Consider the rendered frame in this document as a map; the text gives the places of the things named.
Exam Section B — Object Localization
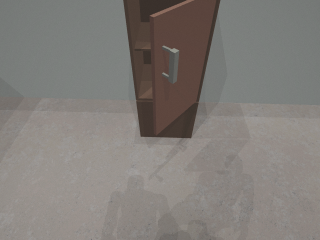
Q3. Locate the handle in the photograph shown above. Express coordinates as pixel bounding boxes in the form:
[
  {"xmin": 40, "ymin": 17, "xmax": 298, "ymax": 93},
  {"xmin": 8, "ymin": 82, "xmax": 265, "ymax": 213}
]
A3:
[{"xmin": 162, "ymin": 46, "xmax": 179, "ymax": 84}]

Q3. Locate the cupboard door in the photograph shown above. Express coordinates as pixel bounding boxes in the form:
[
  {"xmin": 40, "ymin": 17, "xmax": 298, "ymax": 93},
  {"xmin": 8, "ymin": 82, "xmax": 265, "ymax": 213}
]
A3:
[{"xmin": 149, "ymin": 0, "xmax": 216, "ymax": 135}]

